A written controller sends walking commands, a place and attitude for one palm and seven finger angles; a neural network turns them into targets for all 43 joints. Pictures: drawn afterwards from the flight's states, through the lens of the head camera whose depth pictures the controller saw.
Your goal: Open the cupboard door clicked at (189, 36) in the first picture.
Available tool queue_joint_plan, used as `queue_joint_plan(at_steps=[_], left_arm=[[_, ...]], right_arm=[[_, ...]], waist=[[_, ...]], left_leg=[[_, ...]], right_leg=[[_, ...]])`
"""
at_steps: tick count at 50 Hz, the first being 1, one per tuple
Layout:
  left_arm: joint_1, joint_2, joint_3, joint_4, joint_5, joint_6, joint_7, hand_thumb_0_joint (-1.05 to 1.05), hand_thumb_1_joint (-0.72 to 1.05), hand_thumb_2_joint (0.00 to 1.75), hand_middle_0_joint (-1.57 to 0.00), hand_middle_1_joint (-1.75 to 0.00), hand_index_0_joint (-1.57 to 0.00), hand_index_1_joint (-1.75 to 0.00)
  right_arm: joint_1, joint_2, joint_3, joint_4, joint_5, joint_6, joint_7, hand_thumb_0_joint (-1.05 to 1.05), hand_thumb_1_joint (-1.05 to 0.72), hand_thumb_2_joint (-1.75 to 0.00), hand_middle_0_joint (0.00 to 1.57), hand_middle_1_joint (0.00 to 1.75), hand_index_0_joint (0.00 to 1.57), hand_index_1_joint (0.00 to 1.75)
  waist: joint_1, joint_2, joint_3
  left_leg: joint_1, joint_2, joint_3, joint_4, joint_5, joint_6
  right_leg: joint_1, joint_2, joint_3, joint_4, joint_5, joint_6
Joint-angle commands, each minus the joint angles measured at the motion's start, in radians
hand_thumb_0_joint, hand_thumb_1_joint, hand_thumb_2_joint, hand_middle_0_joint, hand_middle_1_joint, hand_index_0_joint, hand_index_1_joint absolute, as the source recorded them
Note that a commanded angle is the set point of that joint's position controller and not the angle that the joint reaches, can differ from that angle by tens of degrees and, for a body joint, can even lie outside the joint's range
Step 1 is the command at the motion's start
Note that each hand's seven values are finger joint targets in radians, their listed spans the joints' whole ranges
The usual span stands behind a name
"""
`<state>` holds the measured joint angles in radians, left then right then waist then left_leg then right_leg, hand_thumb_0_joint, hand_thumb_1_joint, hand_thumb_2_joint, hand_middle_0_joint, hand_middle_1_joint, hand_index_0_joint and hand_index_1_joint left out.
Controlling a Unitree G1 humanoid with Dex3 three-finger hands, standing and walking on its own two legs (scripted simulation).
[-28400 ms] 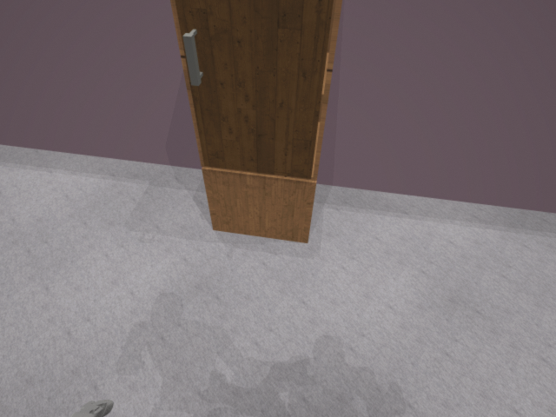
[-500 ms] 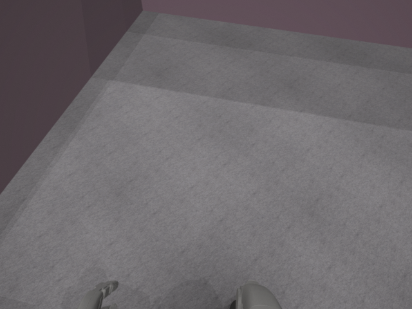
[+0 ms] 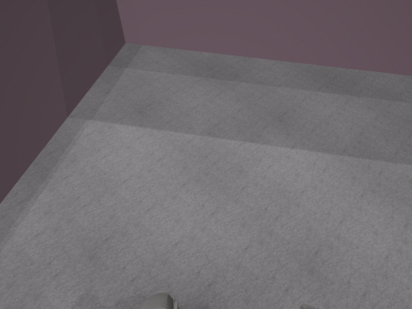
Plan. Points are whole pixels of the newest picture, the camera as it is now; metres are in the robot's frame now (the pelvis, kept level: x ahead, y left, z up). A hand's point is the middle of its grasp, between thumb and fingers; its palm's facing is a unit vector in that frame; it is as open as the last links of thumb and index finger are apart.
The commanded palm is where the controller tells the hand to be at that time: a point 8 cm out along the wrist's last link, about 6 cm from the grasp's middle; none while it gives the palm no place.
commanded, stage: walk to a spot facing it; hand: left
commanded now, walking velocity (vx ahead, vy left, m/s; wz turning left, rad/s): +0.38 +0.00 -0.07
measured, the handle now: out of the picture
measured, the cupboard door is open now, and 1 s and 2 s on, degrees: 44 44 44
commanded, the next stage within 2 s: turn to face it in 0.32 s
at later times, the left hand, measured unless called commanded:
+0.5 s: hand (154, 222) +0.34 +0.17 -0.17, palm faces -0.14 -0.96 -0.25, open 7.4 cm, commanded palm none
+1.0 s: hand (151, 211) +0.38 +0.19 -0.19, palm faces +0.17 -0.97 -0.19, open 7.3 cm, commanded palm none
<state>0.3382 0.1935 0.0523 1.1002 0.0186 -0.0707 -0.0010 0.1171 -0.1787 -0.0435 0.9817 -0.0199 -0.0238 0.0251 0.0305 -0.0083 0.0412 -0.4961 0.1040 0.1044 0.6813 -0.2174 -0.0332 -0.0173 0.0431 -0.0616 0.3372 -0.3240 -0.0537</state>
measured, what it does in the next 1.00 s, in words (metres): walks ahead: left foot, then right foot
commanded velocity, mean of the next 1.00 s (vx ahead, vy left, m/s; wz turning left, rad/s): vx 0.11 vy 0.00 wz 0.23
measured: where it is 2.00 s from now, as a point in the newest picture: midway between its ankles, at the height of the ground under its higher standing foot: (232, 278)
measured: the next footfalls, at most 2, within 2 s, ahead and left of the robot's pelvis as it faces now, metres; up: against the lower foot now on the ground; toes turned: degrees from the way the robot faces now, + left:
left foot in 0.08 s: +0.18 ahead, +0.13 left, +0.00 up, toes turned +7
right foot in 0.50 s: +0.33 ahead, -0.16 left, +0.00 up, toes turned -14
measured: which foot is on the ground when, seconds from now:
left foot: up 0.00-0.06, down 0.08-0.50, up 0.52-0.82, down 0.84-1.00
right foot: down 0.00-0.08, up 0.10-0.48, down 0.50-0.84, up 0.86-1.00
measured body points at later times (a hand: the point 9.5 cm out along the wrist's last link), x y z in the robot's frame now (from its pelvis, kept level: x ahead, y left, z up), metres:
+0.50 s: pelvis +0.22 -0.02 -0.01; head +0.24 -0.04 +0.44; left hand +0.35 +0.22 -0.15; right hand +0.12 -0.25 -0.17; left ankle +0.15 +0.12 -0.74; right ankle +0.29 -0.14 -0.74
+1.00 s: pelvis +0.32 -0.02 -0.01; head +0.36 +0.02 +0.44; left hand +0.38 +0.24 -0.17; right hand +0.43 -0.26 -0.14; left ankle +0.36 +0.06 -0.74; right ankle +0.29 -0.18 -0.65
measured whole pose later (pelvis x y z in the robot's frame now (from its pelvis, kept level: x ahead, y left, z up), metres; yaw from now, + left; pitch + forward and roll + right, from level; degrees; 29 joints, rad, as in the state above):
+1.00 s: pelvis +0.32 -0.02 -0.01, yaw +8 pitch +2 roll -2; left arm 0.13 0.23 0.07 0.97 0.02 0.05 0.01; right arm 0.20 -0.20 -0.04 0.94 -0.03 0.00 -0.02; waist -0.02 -0.04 0.06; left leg -0.40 0.02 0.09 0.61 -0.25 0.07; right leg -0.48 -0.08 -0.05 1.17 -0.44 0.08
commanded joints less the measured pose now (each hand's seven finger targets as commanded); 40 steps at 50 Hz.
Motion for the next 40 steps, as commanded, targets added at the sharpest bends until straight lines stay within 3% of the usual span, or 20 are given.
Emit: queue_joint_plan(at_steps=[1, 2, 3, 4, 5, 6, 8, 10, 14, 19, 21, 23, 24, 25, 26, 27, 28, 31, 38, 40], left_arm=[[0.024, 0.133, 0.025, -0.022, -0.005, -0.019, 0.006, 0.00, 0.90, 0.90, -0.20, -0.30, -0.20, -0.30], [0.012, 0.113, 0.022, -0.036, -0.008, -0.018, 0.002, 0.00, 0.90, 0.90, -0.20, -0.30, -0.20, -0.30], [0.051, 0.069, 0.014, -0.055, -0.016, -0.016, -0.005, 0.00, 0.90, 0.90, -0.20, -0.30, -0.20, -0.30], [0.018, 0.070, 0.005, -0.088, -0.016, -0.020, -0.008, 0.00, 0.90, 0.90, -0.20, -0.30, -0.20, -0.30], [-0.048, 0.088, 0.010, -0.110, -0.011, -0.013, -0.007, 0.00, 0.90, 0.90, -0.20, -0.30, -0.20, -0.30], [-0.083, 0.068, 0.015, -0.109, -0.001, -0.010, -0.009, 0.00, 0.90, 0.90, -0.20, -0.30, -0.20, -0.30], [-0.081, 0.048, 0.020, -0.097, 0.008, 0.016, -0.022, 0.00, 0.90, 0.90, -0.20, -0.30, -0.20, -0.30], [-0.035, 0.019, 0.017, -0.087, 0.010, 0.038, -0.031, 0.00, 0.90, 0.90, -0.20, -0.30, -0.20, -0.30], [-0.077, 0.001, 0.018, -0.107, 0.006, 0.059, -0.037, 0.00, 0.90, 0.90, -0.20, -0.30, -0.20, -0.30], [-0.203, 0.025, 0.026, -0.152, 0.008, 0.063, -0.047, 0.00, 0.90, 0.90, -0.20, -0.30, -0.20, -0.30], [-0.190, 0.041, 0.030, -0.156, 0.009, 0.060, -0.046, 0.00, 0.90, 0.90, -0.20, -0.30, -0.20, -0.30], [-0.056, 0.077, 0.030, -0.101, 0.012, 0.038, -0.032, 0.00, 0.90, 0.90, -0.20, -0.30, -0.20, -0.30], [0.068, 0.160, 0.047, -0.063, 0.019, 0.018, -0.018, 0.00, 0.90, 0.90, -0.20, -0.30, -0.20, -0.30], [0.153, 0.253, 0.061, -0.041, 0.006, 0.013, -0.006, 0.00, 0.90, 0.90, -0.20, -0.30, -0.20, -0.30], [0.109, 0.247, 0.052, -0.053, -0.008, 0.020, 0.004, 0.00, 0.90, 0.90, -0.20, -0.30, -0.20, -0.30], [0.032, 0.212, 0.043, -0.065, -0.010, 0.025, 0.006, 0.00, 0.90, 0.90, -0.20, -0.30, -0.20, -0.30], [-0.016, 0.168, 0.033, -0.083, -0.003, 0.016, 0.015, 0.00, 0.90, 0.90, -0.20, -0.30, -0.20, -0.30], [-0.097, 0.121, 0.017, -0.109, -0.005, 0.020, 0.025, 0.00, 0.90, 0.90, -0.20, -0.30, -0.20, -0.30], [-0.162, 0.136, 0.040, -0.147, 0.002, 0.039, 0.025, 0.00, 0.90, 0.90, -0.20, -0.30, -0.20, -0.30], [-0.172, 0.136, 0.042, -0.154, -0.002, 0.051, 0.021, 0.00, 0.90, 0.90, -0.20, -0.30, -0.20, -0.30]], right_arm=[[0.101, -0.080, -0.021, -0.023, -0.007, -0.034, -0.009, 0.00, -0.90, -0.90, 0.20, 0.30, 0.20, 0.30], [0.245, -0.137, -0.035, 0.023, -0.014, -0.039, -0.020, 0.00, -0.90, -0.90, 0.20, 0.30, 0.20, 0.30], [0.390, -0.241, -0.060, 0.054, -0.032, -0.044, -0.031, 0.00, -0.90, -0.90, 0.20, 0.30, 0.20, 0.30], [0.464, -0.278, -0.059, 0.063, -0.026, -0.035, -0.039, 0.00, -0.90, -0.90, 0.20, 0.30, 0.20, 0.30], [0.400, -0.264, -0.058, 0.043, -0.017, -0.027, -0.041, 0.00, -0.90, -0.90, 0.20, 0.30, 0.20, 0.30], [0.322, -0.223, -0.049, 0.027, -0.017, -0.033, -0.041, 0.00, -0.90, -0.90, 0.20, 0.30, 0.20, 0.30], [0.216, -0.135, -0.023, -0.001, -0.016, -0.047, -0.045, 0.00, -0.90, -0.90, 0.20, 0.30, 0.20, 0.30], [0.195, -0.121, -0.018, 0.010, -0.011, -0.060, -0.049, 0.00, -0.90, -0.90, 0.20, 0.30, 0.20, 0.30], [0.197, -0.125, -0.027, 0.018, -0.013, -0.052, -0.040, 0.00, -0.90, -0.90, 0.20, 0.30, 0.20, 0.30], [0.239, -0.162, -0.029, 0.036, -0.017, -0.032, -0.038, 0.00, -0.90, -0.90, 0.20, 0.30, 0.20, 0.30], [0.232, -0.161, -0.027, 0.036, -0.019, -0.025, -0.039, 0.00, -0.90, -0.90, 0.20, 0.30, 0.20, 0.30], [0.270, -0.124, -0.010, 0.060, -0.012, -0.022, -0.039, 0.00, -0.90, -0.90, 0.20, 0.30, 0.20, 0.30], [0.283, -0.083, 0.000, 0.055, 0.003, -0.026, -0.034, 0.00, -0.90, -0.90, 0.20, 0.30, 0.20, 0.30], [0.315, -0.051, 0.003, 0.033, 0.019, -0.018, -0.030, 0.00, -0.90, -0.90, 0.20, 0.30, 0.20, 0.30], [0.293, -0.083, -0.002, 0.032, 0.018, -0.004, -0.037, 0.00, -0.90, -0.90, 0.20, 0.30, 0.20, 0.30], [0.239, -0.043, 0.004, 0.025, 0.015, -0.007, -0.035, 0.00, -0.90, -0.90, 0.20, 0.30, 0.20, 0.30], [0.241, -0.048, 0.005, 0.039, 0.014, -0.004, -0.043, 0.00, -0.90, -0.90, 0.20, 0.30, 0.20, 0.30], [0.246, -0.038, 0.006, 0.057, 0.014, 0.021, -0.039, 0.00, -0.90, -0.90, 0.20, 0.30, 0.20, 0.30], [0.198, -0.016, -0.002, 0.004, 0.004, 0.045, -0.016, 0.00, -0.90, -0.90, 0.20, 0.30, 0.20, 0.30], [0.219, -0.047, -0.010, -0.008, -0.001, 0.043, -0.011, 0.00, -0.90, -0.90, 0.20, 0.30, 0.20, 0.30]], waist=[[-0.091, -0.050, -0.006], [-0.148, 0.021, -0.069], [-0.182, 0.227, -0.193], [-0.194, 0.285, -0.233], [-0.172, 0.147, -0.118], [-0.138, 0.106, -0.048], [-0.071, 0.123, 0.064], [-0.029, 0.137, 0.043], [-0.015, 0.131, 0.036], [-0.042, 0.109, 0.078], [-0.027, 0.119, 0.061], [0.023, 0.022, -0.012], [0.069, -0.169, -0.110], [0.071, -0.345, -0.203], [0.058, -0.229, -0.189], [0.040, -0.150, -0.076], [0.010, -0.213, -0.121], [-0.030, -0.148, -0.110], [-0.054, -0.120, -0.037], [-0.070, -0.067, -0.055]], left_leg=[[0.247, -0.065, 0.040, -0.171, 0.047, 0.040], [0.492, -0.012, -0.032, -0.191, 0.070, 0.080], [0.728, 0.246, -0.379, -0.234, 0.032, 0.187], [0.753, 0.404, -0.601, -0.376, 0.047, 0.278], [0.635, 0.414, -0.596, -0.409, -0.040, 0.297], [0.478, 0.364, -0.522, -0.446, -0.117, 0.265], [0.278, 0.292, -0.364, -0.518, -0.164, 0.190], [0.270, 0.232, -0.200, -0.519, -0.037, 0.155], [0.221, 0.194, -0.043, -0.544, -0.041, 0.154], [0.256, 0.225, -0.001, -0.507, -0.068, 0.150], [0.273, 0.224, 0.018, -0.427, -0.007, 0.133], [0.239, 0.132, 0.061, -0.198, 0.143, 0.087], [0.071, 0.039, 0.120, 0.052, 0.038, 0.041], [-0.023, -0.062, 0.087, 0.319, -0.427, 0.013], [-0.031, -0.017, -0.043, 0.411, -0.450, 0.020], [-0.085, 0.000, -0.055, 0.429, -0.368, 0.012], [-0.077, 0.016, -0.085, 0.452, -0.314, 0.002], [0.009, 0.020, -0.060, 0.380, -0.248, -0.016], [0.111, -0.003, 0.026, 0.056, -0.102, -0.017], [0.231, -0.024, 0.035, -0.101, 0.020, -0.007]], right_leg=[[-0.077, -0.244, 0.114, 0.112, 0.683, -0.076], [-0.236, -0.202, 0.070, 0.309, 0.602, -0.039], [-0.478, -0.077, -0.021, 0.611, 0.232, 0.013], [-0.579, -0.012, 0.022, 0.895, -0.205, 0.020], [-0.643, -0.075, 0.091, 0.994, -0.192, 0.017], [-0.670, -0.103, 0.086, 1.027, -0.131, 0.023], [-0.627, -0.153, 0.102, 0.969, -0.009, 0.036], [-0.583, -0.161, 0.083, 0.859, 0.051, 0.053], [-0.481, -0.163, 0.018, 0.575, 0.119, 0.058], [-0.431, -0.134, -0.039, 0.386, 0.145, 0.058], [-0.354, -0.119, -0.048, 0.317, 0.138, 0.050], [-0.106, -0.083, -0.043, 0.176, 0.191, 0.029], [0.126, -0.255, 0.166, 0.126, 0.287, -0.031], [0.193, -0.499, 0.416, -0.020, 0.368, -0.133], [0.124, -0.510, 0.384, -0.058, 0.335, -0.159], [0.043, -0.481, 0.308, -0.055, 0.408, -0.156], [0.027, -0.450, 0.254, -0.015, 0.587, -0.129], [-0.071, -0.410, 0.038, -0.005, 0.754, -0.104], [-0.187, -0.405, -0.098, 0.038, 0.445, -0.053], [-0.233, -0.371, -0.136, 0.144, 0.286, -0.001]])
